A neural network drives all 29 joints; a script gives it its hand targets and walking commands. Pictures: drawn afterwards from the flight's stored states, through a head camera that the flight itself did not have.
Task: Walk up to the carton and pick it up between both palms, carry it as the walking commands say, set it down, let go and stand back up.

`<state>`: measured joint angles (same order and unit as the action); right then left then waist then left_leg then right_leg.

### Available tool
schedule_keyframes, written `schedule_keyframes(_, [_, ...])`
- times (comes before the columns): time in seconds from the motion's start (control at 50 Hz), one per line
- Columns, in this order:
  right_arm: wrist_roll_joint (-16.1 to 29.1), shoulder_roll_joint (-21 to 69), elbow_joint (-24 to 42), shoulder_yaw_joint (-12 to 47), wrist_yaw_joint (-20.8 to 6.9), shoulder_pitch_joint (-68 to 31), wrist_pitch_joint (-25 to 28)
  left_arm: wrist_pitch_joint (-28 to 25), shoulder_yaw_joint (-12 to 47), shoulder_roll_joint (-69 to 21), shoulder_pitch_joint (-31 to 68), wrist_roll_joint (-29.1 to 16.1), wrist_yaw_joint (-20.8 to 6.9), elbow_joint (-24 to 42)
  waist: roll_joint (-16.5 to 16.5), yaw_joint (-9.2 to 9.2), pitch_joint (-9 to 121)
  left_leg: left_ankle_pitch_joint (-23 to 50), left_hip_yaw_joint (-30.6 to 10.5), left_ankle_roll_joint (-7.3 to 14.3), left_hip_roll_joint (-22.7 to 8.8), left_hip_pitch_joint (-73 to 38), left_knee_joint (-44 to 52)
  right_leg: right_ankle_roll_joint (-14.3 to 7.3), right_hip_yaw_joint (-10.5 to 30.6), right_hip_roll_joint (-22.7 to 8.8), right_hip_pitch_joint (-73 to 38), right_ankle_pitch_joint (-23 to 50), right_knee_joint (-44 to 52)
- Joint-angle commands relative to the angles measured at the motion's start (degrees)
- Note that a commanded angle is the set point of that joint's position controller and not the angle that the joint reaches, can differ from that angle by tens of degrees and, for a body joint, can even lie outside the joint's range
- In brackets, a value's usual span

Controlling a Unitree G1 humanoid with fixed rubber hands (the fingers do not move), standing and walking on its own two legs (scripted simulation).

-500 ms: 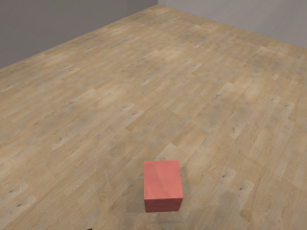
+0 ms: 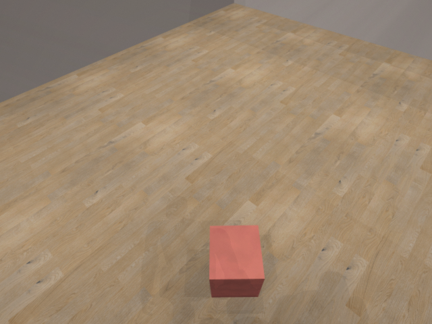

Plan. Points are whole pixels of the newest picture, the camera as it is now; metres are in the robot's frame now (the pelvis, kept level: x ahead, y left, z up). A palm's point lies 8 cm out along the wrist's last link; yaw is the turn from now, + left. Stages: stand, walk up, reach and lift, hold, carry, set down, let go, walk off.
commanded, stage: walk up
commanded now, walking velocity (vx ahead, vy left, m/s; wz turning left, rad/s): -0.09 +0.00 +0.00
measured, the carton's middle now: (234, 262) +0.48 -0.01 -0.64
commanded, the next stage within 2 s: none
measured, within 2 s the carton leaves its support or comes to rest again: neither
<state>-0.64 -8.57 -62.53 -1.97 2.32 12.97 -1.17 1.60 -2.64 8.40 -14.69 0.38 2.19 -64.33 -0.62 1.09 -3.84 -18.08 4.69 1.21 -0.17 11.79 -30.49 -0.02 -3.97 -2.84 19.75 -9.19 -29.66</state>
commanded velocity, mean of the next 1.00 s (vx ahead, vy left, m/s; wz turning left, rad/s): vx -0.06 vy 0.01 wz -0.03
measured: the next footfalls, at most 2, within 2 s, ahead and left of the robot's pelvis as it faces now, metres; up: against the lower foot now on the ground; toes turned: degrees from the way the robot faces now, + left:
right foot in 1.24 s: +0.17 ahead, -0.16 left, +0.00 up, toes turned -7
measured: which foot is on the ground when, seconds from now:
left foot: down 0.00-1.00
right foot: down 0.00-0.98, up 1.00-1.00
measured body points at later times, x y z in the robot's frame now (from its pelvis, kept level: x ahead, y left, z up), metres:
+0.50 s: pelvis -0.02 -0.01 -0.01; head +0.02 -0.01 +0.44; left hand +0.02 +0.24 -0.16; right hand +0.01 -0.25 -0.17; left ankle -0.03 +0.10 -0.72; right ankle +0.07 -0.12 -0.73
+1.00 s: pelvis +0.01 +0.02 +0.01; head +0.01 +0.03 +0.46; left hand +0.05 +0.24 -0.16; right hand -0.03 -0.18 -0.15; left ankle -0.06 +0.10 -0.73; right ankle +0.01 -0.11 -0.73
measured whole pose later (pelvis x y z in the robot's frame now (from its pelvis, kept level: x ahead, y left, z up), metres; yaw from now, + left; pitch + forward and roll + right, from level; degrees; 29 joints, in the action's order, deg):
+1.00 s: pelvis +0.01 +0.02 +0.01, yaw -1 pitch -1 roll -1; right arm -0.4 -4.9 -65.0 -0.5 2.3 18.6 1.1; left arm 1.0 -2.3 8.0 -11.4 0.7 2.2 -64.4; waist -0.6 -1.4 -1.6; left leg -18.4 3.7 2.7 0.9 4.1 -23.3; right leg 1.1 -2.0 -1.5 11.5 -13.5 -25.3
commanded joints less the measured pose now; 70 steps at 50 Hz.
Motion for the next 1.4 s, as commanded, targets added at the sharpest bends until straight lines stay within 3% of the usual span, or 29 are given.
schedule_keyframes(0.0, [-0.37,-7.33,2.27,-1.24,0.38,3.78,-0.04,-0.32,-1.09,5.83,-1.77,0.40,0.16,3.33,1.47,-0.65,4.38,-1.42,-7.69,3.11,-8.63,7.08,9.50,-0.32,6.19,-4.18,-4.71,-4.29,3.43])
schedule_keyframes(0.12, [0.08,-6.36,2.47,-0.94,-0.06,4.13,-0.02,-0.12,-1.81,8.92,-0.66,0.00,-0.13,4.26,-4.39,-0.85,2.21,1.72,-4.79,0.25,-4.74,4.88,4.43,-0.86,12.20,-8.08,-1.59,-7.07,12.39])
schedule_keyframes(0.28, [-0.19,-10.12,3.44,-1.77,-0.21,2.62,0.40,0.34,-1.57,6.26,-1.09,0.01,-0.53,4.89,5.65,-0.05,0.79,-5.71,-12.64,3.38,-12.25,11.60,15.55,1.15,2.60,-0.80,-5.39,-5.93,-0.35])
schedule_keyframes(0.38, [0.20,-10.12,5.06,-2.37,0.54,-1.82,-0.40,-0.09,-2.22,5.96,-2.42,0.38,-0.62,5.81,5.93,2.14,1.10,4.76,-6.81,5.45,-9.77,16.01,7.77,0.88,3.84,-1.14,-8.17,-1.60,-7.55])
schedule_keyframes(0.4, [0.34,-9.74,5.42,-2.48,0.65,-1.03,-0.98,-0.39,-2.74,7.87,-4.73,1.35,-0.65,5.88,1.17,2.70,3.67,-2.35,-2.13,2.64,-4.95,15.12,-0.29,-0.18,10.63,-6.81,-8.20,-1.71,2.45])
schedule_keyframes(0.42, [0.25,-8.05,6.33,-2.75,0.57,0.71,-1.84,-0.44,-3.78,12.90,-5.37,1.89,-0.59,5.98,-11.95,3.20,3.73,-8.88,1.89,-0.50,2.04,16.40,-13.38,-3.74,26.13,-16.59,-6.40,-6.57,15.79])
schedule_keyframes(0.44, [-0.90,-5.93,5.40,-2.07,0.25,5.44,-2.25,-0.45,-3.97,14.10,-4.07,2.27,-0.36,7.01,-14.55,2.18,6.39,-10.93,-4.82,-0.99,-0.34,11.92,-21.43,-7.24,32.15,-19.48,-2.96,-18.57,19.61])
schedule_keyframes(0.46, [-0.98,-3.71,5.73,-1.03,-0.15,7.05,-1.58,0.08,-2.87,11.43,2.63,1.46,-0.02,7.66,-16.92,-0.37,4.66,-10.76,-5.00,-1.35,-1.30,5.57,-22.35,-7.83,24.74,-15.91,4.74,-20.36,20.82])
schedule_keyframes(0.52, [-0.17,-6.11,5.76,-1.83,-0.56,7.52,-1.38,0.72,-3.02,11.59,6.87,1.07,0.04,7.76,-8.80,-1.97,4.65,-10.11,-2.71,-1.15,-0.12,3.08,-18.82,-6.99,16.00,-12.27,3.53,-0.78,16.74])
schedule_keyframes(0.54, [-0.07,-5.46,4.34,-1.43,-0.57,11.04,-1.63,0.59,-2.82,11.10,6.08,1.58,-0.18,7.96,-6.53,-2.59,8.41,-8.46,-2.78,-0.38,-0.51,-0.48,-13.17,-5.97,17.26,-12.53,3.27,-13.76,18.16])
schedule_keyframes(0.58, [-0.38,-3.66,3.27,-0.56,-0.71,14.19,-0.89,1.31,-2.04,10.13,6.60,0.85,-0.12,6.28,-8.36,-4.35,7.46,-3.40,-2.55,0.55,-0.86,-7.05,2.31,-3.43,12.95,-8.90,4.83,-20.29,15.83])
schedule_keyframes(0.62, [-0.69,-9.60,4.22,-1.36,-0.12,9.12,0.12,1.10,-0.74,4.63,2.13,-0.62,-0.96,5.82,12.28,-2.13,1.89,-15.53,-21.83,4.16,-14.76,-1.61,22.12,1.41,2.71,1.87,8.07,-13.98,2.74])
schedule_keyframes(0.64, [-0.92,-10.97,4.02,-1.69,0.17,6.29,0.02,0.71,-1.38,5.96,6.18,-0.75,-1.41,7.24,13.83,-2.50,-3.89,-15.56,-20.58,5.63,-16.39,7.93,23.34,1.74,3.00,1.87,4.24,-12.29,-2.09])
schedule_keyframes(0.68, [-0.16,-7.51,3.18,-0.25,0.70,3.13,1.07,0.23,-1.64,4.91,5.34,-0.03,-1.74,6.36,9.31,-0.03,-2.78,-0.90,-13.84,5.70,-12.73,7.60,19.62,1.25,4.19,1.10,0.34,-9.67,-8.56])
schedule_keyframes(0.74, [-0.49,-6.71,1.68,0.06,0.64,5.62,3.23,-0.66,-0.89,3.50,1.60,0.45,-0.65,2.90,5.24,0.30,1.71,31.55,-13.34,6.23,-14.34,-3.86,11.89,-0.44,4.33,0.96,-2.66,-6.84,-0.63])
schedule_keyframes(0.78, [-0.03,-6.86,1.17,-0.28,0.54,6.54,3.41,-1.25,-0.31,3.28,-0.78,0.18,-0.20,2.13,5.23,0.50,3.79,37.84,-10.23,3.87,-11.34,-5.71,8.40,-0.67,3.55,-0.55,-9.04,5.10,6.48])
schedule_keyframes(0.82, [0.54,-4.22,0.03,0.15,0.36,8.92,3.34,-1.60,-0.42,5.13,0.65,-0.17,-0.12,1.94,1.48,-1.09,3.90,28.89,-8.18,1.04,-6.97,-3.01,10.31,-1.94,5.76,-2.94,-13.88,16.66,6.05])
schedule_keyframes(0.94, [0.47,-3.59,-2.06,0.61,0.37,10.69,3.03,-1.28,0.50,3.60,-0.19,0.17,0.33,0.99,0.79,-1.83,1.22,23.90,-7.45,1.22,-7.12,-4.02,12.06,-1.50,5.21,-2.60,-12.27,10.67,8.84])
schedule_keyframes(0.96, [0.49,-3.50,-3.96,0.02,0.47,11.47,2.34,-1.10,-0.04,2.30,-2.27,0.11,0.42,-0.30,3.32,-1.41,2.07,15.21,-7.27,1.29,-8.03,-5.15,13.92,-1.49,3.48,-3.02,-12.14,4.46,7.12])
schedule_keyframes(0.98, [-0.17,-10.72,-3.13,-2.27,1.03,20.17,1.89,-0.19,-1.70,8.42,2.34,0.89,-1.15,2.01,-1.64,-6.81,-0.59,-6.25,-22.27,5.03,-17.81,-17.30,16.39,0.22,-0.64,1.45,7.97,-11.85,-5.42])
schedule_keyframes(1.0, [-0.44,-12.62,-5.30,-3.27,1.00,24.13,1.91,-0.05,-1.70,5.91,8.47,1.34,-1.59,4.82,8.89,-9.89,-4.42,-24.84,-30.05,8.90,-25.36,-16.82,25.03,0.47,1.53,-0.73,19.85,-18.82,-14.67])
schedule_keyframes(1.02, [-0.67,-10.63,-5.52,-2.65,1.04,23.11,2.00,-0.43,-1.79,5.13,10.17,1.18,-1.86,6.08,7.60,-8.96,-9.77,-27.53,-30.31,9.12,-25.79,-11.92,27.68,0.78,4.30,-3.11,22.48,-16.34,-18.06])
schedule_keyframes(1.1, [-0.90,-6.83,-3.83,-0.55,0.76,19.08,4.05,-2.50,-0.89,2.96,7.30,0.68,-2.56,5.85,5.81,-5.40,-10.87,-5.38,-18.62,6.88,-20.07,-7.71,25.96,1.86,1.96,-2.44,16.54,-10.40,-14.28])
schedule_keyframes(1.12, [-1.07,-5.86,-3.83,-0.28,0.56,17.59,4.26,-2.80,-0.37,1.70,7.03,0.49,-2.86,6.17,8.93,-4.28,-9.16,0.50,-12.87,6.41,-16.25,-4.89,24.25,1.53,0.61,-1.69,11.10,-8.60,-10.71])
schedule_keyframes(1.18, [-0.53,-4.21,-4.72,-0.20,0.66,14.93,3.86,-2.91,0.57,1.62,-0.90,-0.60,-1.18,3.26,9.65,-0.09,-5.29,46.34,-1.48,2.71,-8.60,-2.53,8.53,1.42,-4.29,1.72,-5.24,2.11,1.31])
schedule_keyframes(1.22, [0.15,-2.86,-3.81,0.41,0.12,16.43,4.15,-3.71,0.15,4.22,-8.22,0.49,-0.42,1.14,5.39,1.26,2.64,35.49,-1.72,0.11,-5.89,0.93,0.33,1.26,-3.60,-2.34,-17.37,17.66,5.16])
schedule_keyframes(1.26, [0.52,-0.66,-3.14,1.11,0.27,21.46,3.04,-3.33,-0.54,8.67,-7.14,-0.24,-0.54,1.82,-11.05,0.38,9.48,0.44,-2.67,-2.07,-2.11,2.86,-8.51,-5.69,9.91,-14.35,-22.21,37.62,3.80])
schedule_keyframes(1.3, [-0.34,-1.55,-3.03,0.72,0.55,21.17,1.75,-2.04,-0.98,7.95,-3.59,0.06,0.12,2.32,-9.47,-1.72,5.79,-10.67,-1.84,-1.18,-1.95,3.82,-9.39,-7.36,12.87,-15.58,-14.24,21.82,8.61])
schedule_keyframes(1.38, [-1.35,0.89,-4.58,1.00,0.23,20.53,1.14,-0.93,-0.59,5.54,2.46,-0.37,0.21,3.89,-4.35,-4.03,1.02,3.29,-2.69,-0.65,-4.25,0.60,3.86,-3.98,8.71,-10.60,-4.87,2.94,11.64])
